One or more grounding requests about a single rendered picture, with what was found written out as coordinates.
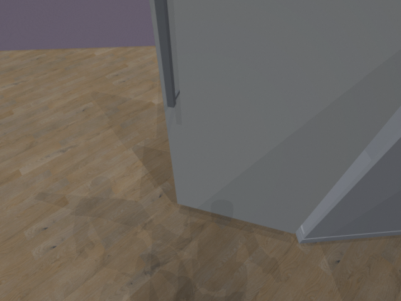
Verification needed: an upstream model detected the fridge door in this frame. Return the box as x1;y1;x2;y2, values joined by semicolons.
149;0;401;234

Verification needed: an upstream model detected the handle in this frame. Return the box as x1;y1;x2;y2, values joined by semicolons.
154;0;180;108

